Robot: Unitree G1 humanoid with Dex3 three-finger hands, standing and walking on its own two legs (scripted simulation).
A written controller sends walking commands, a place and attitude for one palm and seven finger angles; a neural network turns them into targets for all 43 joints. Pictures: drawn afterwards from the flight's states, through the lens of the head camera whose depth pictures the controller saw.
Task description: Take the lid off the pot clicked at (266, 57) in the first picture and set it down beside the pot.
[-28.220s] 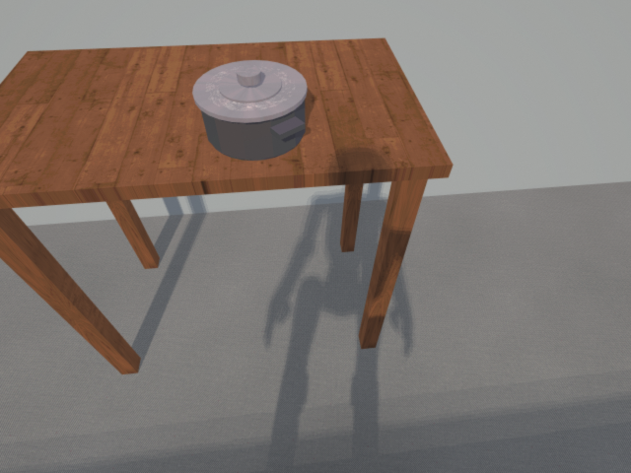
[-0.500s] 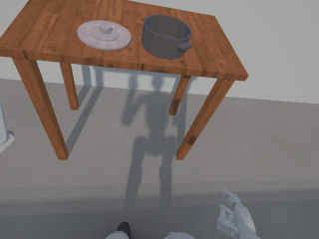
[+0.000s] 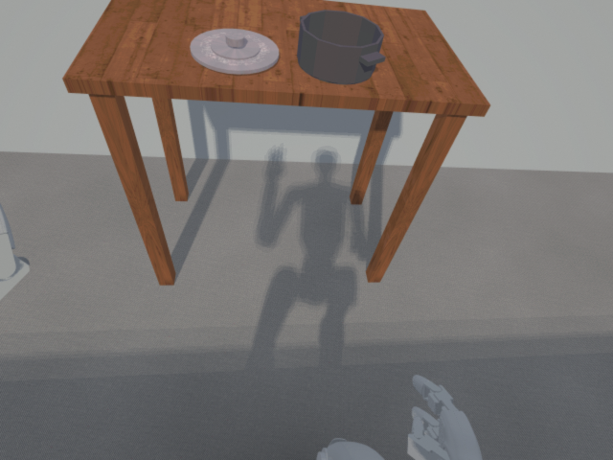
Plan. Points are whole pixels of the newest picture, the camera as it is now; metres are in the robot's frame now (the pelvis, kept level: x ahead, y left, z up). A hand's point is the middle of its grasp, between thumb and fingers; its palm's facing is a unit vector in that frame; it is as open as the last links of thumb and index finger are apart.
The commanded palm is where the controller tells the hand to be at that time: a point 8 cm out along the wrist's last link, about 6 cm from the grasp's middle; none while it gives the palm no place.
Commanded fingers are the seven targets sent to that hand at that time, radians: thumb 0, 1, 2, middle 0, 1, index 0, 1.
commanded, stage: stop stepping back and stand still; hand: left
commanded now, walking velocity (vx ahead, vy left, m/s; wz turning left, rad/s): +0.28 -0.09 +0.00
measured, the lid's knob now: (235, 39) +0.91 +0.16 +0.09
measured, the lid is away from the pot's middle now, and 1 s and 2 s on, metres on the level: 0.23 0.23 0.23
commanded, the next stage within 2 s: let the arm hang, fingers relaxed in 0.12 s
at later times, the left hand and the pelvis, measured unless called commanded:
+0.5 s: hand out of the picture +0.11 +0.17 -0.18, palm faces +0.24 -0.96 -0.16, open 6.7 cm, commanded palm none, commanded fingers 0.00 0.90 0.90 -0.20 -0.30 -0.20 -0.30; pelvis +0.05 -0.01 -0.03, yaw +9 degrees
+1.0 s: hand out of the picture +0.09 +0.20 -0.16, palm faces +0.12 -0.97 -0.22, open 7.3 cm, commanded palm none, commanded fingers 0.00 0.90 0.90 -0.20 -0.30 -0.20 -0.30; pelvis +0.07 +0.02 +0.01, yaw +5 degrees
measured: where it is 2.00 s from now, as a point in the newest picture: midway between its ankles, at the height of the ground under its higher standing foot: outside the picture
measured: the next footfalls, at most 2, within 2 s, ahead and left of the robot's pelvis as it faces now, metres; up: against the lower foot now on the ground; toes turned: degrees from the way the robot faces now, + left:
right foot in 0.08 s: +0.09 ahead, -0.09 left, +0.00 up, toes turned +5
left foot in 0.68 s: +0.05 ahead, +0.12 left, +0.00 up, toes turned +8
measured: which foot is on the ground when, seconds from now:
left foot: down 0.00-0.42, up 0.44-0.66, down 0.68-1.00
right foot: up 0.00-0.06, down 0.08-1.00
